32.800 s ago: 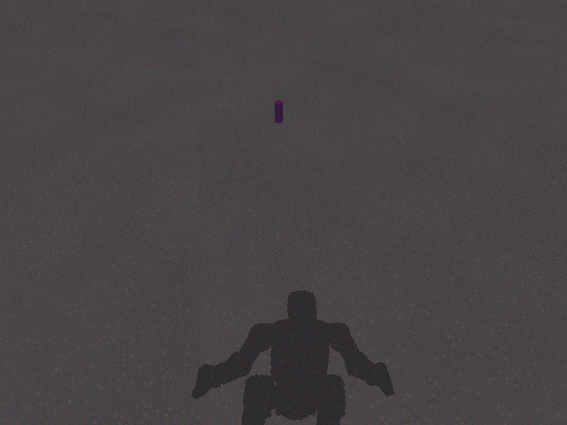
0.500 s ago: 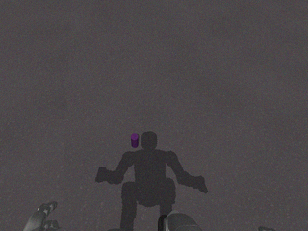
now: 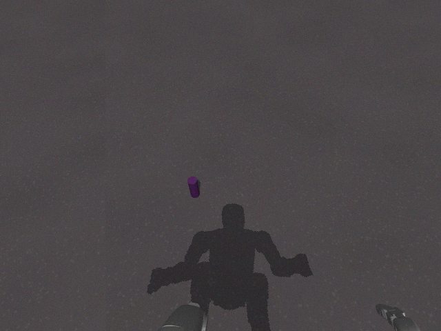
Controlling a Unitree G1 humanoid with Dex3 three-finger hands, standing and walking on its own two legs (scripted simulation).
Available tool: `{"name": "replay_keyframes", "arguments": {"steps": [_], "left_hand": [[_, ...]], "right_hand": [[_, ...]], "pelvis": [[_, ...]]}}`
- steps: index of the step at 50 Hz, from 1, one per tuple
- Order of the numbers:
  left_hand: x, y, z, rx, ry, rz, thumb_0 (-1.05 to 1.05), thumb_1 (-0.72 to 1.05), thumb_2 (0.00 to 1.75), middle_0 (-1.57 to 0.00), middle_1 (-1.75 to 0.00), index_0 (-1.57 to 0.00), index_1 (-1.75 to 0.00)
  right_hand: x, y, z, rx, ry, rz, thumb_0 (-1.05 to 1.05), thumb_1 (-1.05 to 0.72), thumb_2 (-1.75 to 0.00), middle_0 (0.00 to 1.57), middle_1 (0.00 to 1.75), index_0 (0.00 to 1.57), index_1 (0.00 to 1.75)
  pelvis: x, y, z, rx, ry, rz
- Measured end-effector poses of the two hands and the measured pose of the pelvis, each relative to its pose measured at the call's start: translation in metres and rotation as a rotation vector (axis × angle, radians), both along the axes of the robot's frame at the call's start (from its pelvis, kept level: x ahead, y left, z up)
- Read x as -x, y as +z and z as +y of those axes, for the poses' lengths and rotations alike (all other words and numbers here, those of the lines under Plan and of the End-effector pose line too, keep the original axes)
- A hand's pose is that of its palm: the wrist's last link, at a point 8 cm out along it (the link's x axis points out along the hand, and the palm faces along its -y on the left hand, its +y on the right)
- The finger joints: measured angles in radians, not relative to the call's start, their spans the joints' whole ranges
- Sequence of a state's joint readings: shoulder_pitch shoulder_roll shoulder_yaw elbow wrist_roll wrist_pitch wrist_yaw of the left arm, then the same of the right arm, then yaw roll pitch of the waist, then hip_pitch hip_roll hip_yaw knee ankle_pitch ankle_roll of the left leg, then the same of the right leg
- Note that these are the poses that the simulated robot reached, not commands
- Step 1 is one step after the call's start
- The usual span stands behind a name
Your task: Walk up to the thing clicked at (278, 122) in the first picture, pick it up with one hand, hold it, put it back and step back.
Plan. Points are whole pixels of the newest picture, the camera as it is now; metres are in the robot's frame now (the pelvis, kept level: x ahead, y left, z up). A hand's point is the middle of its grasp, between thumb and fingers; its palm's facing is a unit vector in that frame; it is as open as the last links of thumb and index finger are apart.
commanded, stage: step back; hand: left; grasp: from the side
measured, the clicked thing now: (193, 187) +0.82 +0.19 -0.70
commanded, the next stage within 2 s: stand in 1.52 s
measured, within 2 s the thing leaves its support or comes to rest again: neither
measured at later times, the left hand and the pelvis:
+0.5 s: hand out of the picture -0.10 +0.24 -0.15, palm faces +0.01 -0.93 -0.37, open 7.4 cm; pelvis -0.17 -0.04 +0.00, yaw +1 degrees
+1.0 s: hand out of the picture -0.16 +0.26 -0.14, palm faces +0.07 -0.91 -0.40, open 7.4 cm; pelvis -0.20 -0.03 +0.01, yaw +5 degrees
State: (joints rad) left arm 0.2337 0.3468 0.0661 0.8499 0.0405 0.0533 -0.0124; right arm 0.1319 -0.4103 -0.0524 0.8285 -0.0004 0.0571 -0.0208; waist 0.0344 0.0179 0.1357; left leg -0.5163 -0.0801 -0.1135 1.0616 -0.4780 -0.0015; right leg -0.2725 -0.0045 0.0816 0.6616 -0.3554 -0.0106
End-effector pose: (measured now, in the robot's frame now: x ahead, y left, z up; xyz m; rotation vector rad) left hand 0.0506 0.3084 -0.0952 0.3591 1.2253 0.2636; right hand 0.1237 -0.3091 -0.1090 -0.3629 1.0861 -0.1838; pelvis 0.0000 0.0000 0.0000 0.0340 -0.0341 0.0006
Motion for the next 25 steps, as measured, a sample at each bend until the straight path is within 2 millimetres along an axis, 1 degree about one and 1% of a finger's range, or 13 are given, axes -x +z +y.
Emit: {"name": "replay_keyframes", "arguments": {"steps": [3, 6, 8, 10, 12, 15, 17, 21, 23, 25], "left_hand": [[0.009, 0.006, -0.002, -0.014, 0.002, -0.026, 0.01, 0.90, 0.90, -0.21, -0.30, -0.21, -0.30], [0.012, 0.005, 0.001, -0.030, -0.009, -0.081, 0.01, 0.90, 0.90, -0.21, -0.30, -0.21, -0.30], [0.015, 0.001, 0.004, -0.031, -0.009, -0.124, 0.01, 0.90, 0.90, -0.21, -0.30, -0.21, -0.30], [0.020, -0.009, 0.008, -0.021, -0.005, -0.163, 0.01, 0.90, 0.90, -0.21, -0.30, -0.21, -0.30], [0.031, -0.015, 0.007, -0.004, 0.006, -0.174, 0.01, 0.90, 0.90, -0.21, -0.30, -0.21, -0.30], [0.054, -0.017, -0.003, 0.029, 0.014, -0.145, 0.01, 0.90, 0.90, -0.21, -0.30, -0.21, -0.30], [0.072, -0.015, -0.010, 0.050, 0.019, -0.128, 0.01, 0.90, 0.90, -0.21, -0.30, -0.21, -0.30], [0.115, -0.016, -0.019, 0.058, 0.019, -0.086, 0.01, 0.90, 0.90, -0.21, -0.30, -0.21, -0.30], [0.137, -0.018, -0.024, 0.049, 0.010, -0.061, 0.01, 0.90, 0.90, -0.21, -0.30, -0.21, -0.30], [0.159, -0.021, -0.029, 0.033, -0.004, -0.035, 0.01, 0.90, 0.90, -0.21, -0.30, -0.21, -0.30]], "right_hand": [[0.033, -0.001, -0.004, 0.005, 0.000, 0.038, 0.00, -0.90, -0.90, 0.20, 0.30, 0.20, 0.30], [0.064, -0.004, -0.005, 0.019, 0.016, 0.086, 0.00, -0.90, -0.90, 0.20, 0.30, 0.20, 0.30], [0.082, -0.007, -0.002, 0.031, 0.037, 0.112, 0.00, -0.90, -0.90, 0.20, 0.30, 0.20, 0.30], [0.100, -0.010, 0.001, 0.043, 0.053, 0.128, 0.00, -0.90, -0.90, 0.20, 0.30, 0.20, 0.30], [0.118, -0.007, 0.006, 0.040, 0.058, 0.141, 0.00, -0.90, -0.90, 0.20, 0.30, 0.20, 0.30], [0.138, 0.004, 0.006, 0.036, 0.064, 0.128, 0.00, -0.90, -0.90, 0.21, 0.30, 0.20, 0.30], [0.147, 0.012, 0.002, 0.046, 0.066, 0.112, 0.01, -0.90, -0.90, 0.21, 0.30, 0.21, 0.30], [0.154, 0.023, -0.011, 0.058, 0.070, 0.045, 0.01, -0.90, -0.90, 0.21, 0.30, 0.21, 0.30], [0.157, 0.023, -0.020, 0.057, 0.071, 0.008, 0.00, -0.90, -0.90, 0.21, 0.30, 0.21, 0.30], [0.161, 0.019, -0.031, 0.049, 0.068, -0.029, 0.00, -0.90, -0.90, 0.21, 0.30, 0.21, 0.30]], "pelvis": [[0.016, 0.003, -0.003, -0.004, 0.023, 0.014], [0.037, 0.000, -0.005, 0.012, 0.051, 0.018], [0.053, -0.005, -0.006, 0.024, 0.076, 0.014], [0.071, -0.012, -0.006, 0.022, 0.099, 0.001], [0.087, -0.012, -0.008, -0.016, 0.080, -0.021], [0.107, -0.004, -0.010, 0.034, 0.090, -0.023], [0.119, 0.001, -0.014, 0.052, 0.082, -0.013], [0.145, 0.004, -0.024, 0.059, 0.057, 0.009], [0.158, 0.002, -0.031, 0.051, 0.040, 0.014], [0.172, -0.004, -0.039, 0.038, 0.014, 0.014]]}}
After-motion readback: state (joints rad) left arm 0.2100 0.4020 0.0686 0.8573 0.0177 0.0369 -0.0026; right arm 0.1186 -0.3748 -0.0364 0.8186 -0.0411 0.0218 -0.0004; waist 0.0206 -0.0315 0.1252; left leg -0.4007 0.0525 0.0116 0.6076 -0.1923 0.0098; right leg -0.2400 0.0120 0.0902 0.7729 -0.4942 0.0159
